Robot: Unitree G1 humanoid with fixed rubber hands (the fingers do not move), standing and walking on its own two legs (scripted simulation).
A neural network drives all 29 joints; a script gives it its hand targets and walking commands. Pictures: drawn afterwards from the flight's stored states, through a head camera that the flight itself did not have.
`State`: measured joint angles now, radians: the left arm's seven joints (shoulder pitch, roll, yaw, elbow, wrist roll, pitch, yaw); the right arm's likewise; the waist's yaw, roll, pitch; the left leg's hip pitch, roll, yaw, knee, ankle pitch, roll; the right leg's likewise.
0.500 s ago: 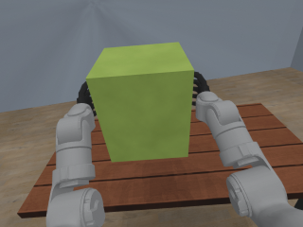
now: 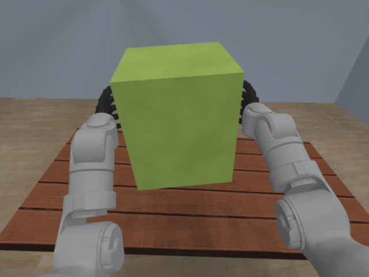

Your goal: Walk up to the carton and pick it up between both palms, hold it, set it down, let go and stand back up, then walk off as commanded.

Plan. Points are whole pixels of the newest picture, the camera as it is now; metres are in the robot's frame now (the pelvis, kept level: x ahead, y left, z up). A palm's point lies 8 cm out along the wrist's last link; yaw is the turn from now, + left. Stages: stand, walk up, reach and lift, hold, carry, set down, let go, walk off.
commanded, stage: hold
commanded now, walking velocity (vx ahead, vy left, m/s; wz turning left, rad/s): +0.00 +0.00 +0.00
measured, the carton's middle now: (179, 114) +0.41 +0.02 +0.24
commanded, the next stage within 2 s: set down in 1.84 s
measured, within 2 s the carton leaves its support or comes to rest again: neither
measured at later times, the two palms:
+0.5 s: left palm (116, 122) +0.33 +0.15 +0.25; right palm (271, 119) +0.34 -0.15 +0.27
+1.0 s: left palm (113, 116) +0.36 +0.16 +0.25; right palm (256, 113) +0.39 -0.14 +0.26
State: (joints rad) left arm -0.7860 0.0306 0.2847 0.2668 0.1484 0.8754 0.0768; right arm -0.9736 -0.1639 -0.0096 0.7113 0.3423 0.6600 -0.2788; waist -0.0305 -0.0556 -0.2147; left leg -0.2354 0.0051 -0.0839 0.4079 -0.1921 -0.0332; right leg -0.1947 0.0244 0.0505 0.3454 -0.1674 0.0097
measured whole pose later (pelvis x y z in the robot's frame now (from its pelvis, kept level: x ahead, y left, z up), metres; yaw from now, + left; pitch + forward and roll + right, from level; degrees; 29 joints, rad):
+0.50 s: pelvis -0.02 -0.01 +0.00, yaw +0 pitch -1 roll -1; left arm -0.80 -0.02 0.46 0.37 0.15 0.82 0.01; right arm -0.95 -0.18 0.11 0.61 0.30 0.79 -0.34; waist -0.03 0.05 -0.25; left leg -0.23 0.01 -0.08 0.41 -0.18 0.04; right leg -0.19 0.03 0.05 0.35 -0.15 0.02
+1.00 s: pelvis +0.00 +0.00 +0.00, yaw +0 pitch +1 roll -1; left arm -0.76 0.03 0.28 0.27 0.16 0.87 0.07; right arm -0.99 -0.18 0.02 0.74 0.41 0.65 -0.31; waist -0.03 0.02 -0.23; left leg -0.23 0.01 -0.08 0.41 -0.20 -0.03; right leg -0.18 0.03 0.05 0.34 -0.17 0.01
